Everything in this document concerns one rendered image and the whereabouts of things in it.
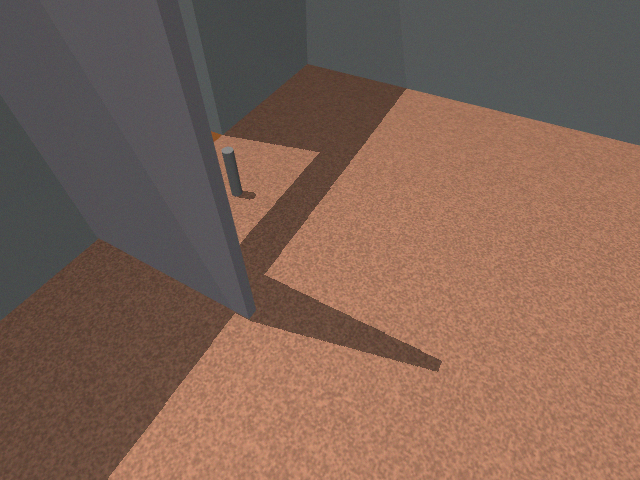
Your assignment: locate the can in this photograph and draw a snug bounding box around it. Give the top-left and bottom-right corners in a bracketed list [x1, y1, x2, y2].
[222, 147, 242, 197]

